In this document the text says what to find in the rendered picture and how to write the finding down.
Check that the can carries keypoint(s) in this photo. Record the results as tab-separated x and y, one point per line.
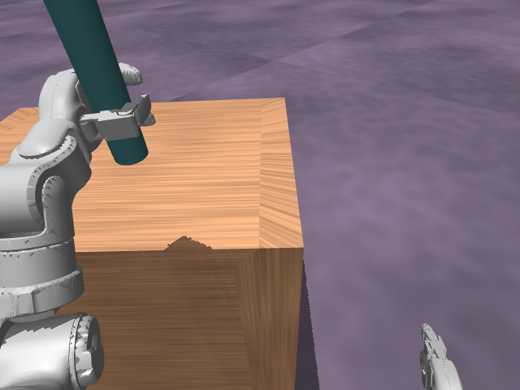
82	31

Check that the left robot hand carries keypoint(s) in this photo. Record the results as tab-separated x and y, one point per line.
62	97

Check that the left robot arm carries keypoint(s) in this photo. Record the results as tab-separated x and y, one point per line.
38	270

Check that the right robot hand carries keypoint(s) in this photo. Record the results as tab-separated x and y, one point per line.
438	373

